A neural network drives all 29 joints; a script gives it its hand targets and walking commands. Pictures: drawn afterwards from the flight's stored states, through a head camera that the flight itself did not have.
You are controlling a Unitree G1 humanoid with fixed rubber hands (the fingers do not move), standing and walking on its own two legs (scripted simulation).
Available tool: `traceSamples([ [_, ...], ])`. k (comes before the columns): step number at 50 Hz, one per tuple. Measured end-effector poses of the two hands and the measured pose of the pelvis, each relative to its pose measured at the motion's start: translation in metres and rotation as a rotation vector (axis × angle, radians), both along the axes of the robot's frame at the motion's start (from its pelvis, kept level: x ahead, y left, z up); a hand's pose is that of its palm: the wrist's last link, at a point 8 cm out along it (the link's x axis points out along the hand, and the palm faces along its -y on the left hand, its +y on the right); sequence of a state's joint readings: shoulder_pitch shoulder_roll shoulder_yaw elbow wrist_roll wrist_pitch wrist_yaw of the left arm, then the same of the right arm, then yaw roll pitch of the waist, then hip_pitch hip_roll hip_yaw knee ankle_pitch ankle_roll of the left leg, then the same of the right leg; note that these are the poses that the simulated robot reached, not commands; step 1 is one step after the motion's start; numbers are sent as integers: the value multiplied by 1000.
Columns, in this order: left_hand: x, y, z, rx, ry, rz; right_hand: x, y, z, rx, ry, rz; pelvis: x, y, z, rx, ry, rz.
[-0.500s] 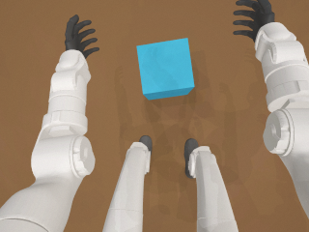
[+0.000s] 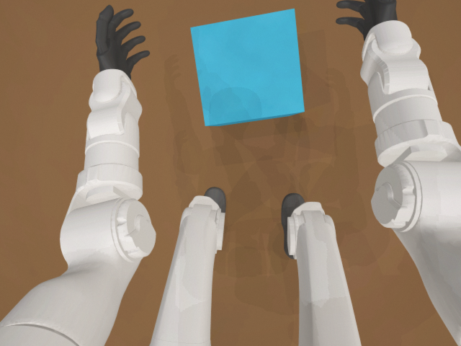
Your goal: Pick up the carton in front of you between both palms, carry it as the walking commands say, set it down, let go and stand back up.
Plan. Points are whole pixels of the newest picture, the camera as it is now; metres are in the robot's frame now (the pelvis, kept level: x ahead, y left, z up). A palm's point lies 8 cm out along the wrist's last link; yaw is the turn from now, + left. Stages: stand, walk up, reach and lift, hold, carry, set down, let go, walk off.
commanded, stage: reach and lift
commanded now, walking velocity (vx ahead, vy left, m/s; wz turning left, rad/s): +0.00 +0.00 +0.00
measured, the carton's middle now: (248, 79) +0.51 +0.02 -0.45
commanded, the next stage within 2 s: none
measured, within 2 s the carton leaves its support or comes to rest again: leaves its support in 1.46 s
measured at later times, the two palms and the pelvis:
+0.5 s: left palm (165, 87) +0.48 +0.21 -0.36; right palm (333, 62) +0.53 -0.16 -0.36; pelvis -0.06 +0.00 -0.18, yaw +1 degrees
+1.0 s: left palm (174, 84) +0.49 +0.19 -0.38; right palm (325, 64) +0.53 -0.14 -0.38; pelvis -0.05 +0.00 -0.20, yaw +1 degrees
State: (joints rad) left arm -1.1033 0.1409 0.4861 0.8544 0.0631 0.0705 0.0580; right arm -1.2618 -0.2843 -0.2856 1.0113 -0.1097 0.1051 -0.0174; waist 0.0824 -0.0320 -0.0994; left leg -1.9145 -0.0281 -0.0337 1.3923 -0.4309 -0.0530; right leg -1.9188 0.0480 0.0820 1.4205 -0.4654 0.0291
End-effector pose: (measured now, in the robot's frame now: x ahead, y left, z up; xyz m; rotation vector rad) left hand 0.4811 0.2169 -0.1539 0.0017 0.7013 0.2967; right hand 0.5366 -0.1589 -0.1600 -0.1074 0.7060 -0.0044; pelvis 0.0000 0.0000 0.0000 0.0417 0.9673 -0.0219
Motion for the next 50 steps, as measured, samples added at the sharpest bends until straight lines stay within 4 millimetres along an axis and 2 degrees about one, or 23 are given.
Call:
traceSamples([
  [7,-4,4,-77,5,-6,-3,-6,-1,-80,-19,-18,3,-21,-1,-73,2,-30,13],
  [14,-4,1,-132,-5,-12,-7,-6,-4,-129,-18,-31,-9,-46,-2,-134,2,-137,15],
  [20,-1,-6,-170,-18,16,-23,-5,-1,-165,-9,1,-9,-58,-1,-166,1,-213,15],
  [27,-1,-12,-215,-20,54,-45,-10,1,-211,2,27,-14,-59,1,-189,-3,-287,15],
  [33,8,-15,-230,-19,43,-51,-6,-2,-227,-4,13,-15,-51,2,-199,-4,-318,15],
  [39,15,-17,-226,-19,22,-53,3,5,-222,3,-11,2,-46,0,-206,-1,-316,14],
  [50,7,-26,-223,-32,25,-65,-7,15,-220,12,3,13,-53,-2,-204,1,-316,14],
])
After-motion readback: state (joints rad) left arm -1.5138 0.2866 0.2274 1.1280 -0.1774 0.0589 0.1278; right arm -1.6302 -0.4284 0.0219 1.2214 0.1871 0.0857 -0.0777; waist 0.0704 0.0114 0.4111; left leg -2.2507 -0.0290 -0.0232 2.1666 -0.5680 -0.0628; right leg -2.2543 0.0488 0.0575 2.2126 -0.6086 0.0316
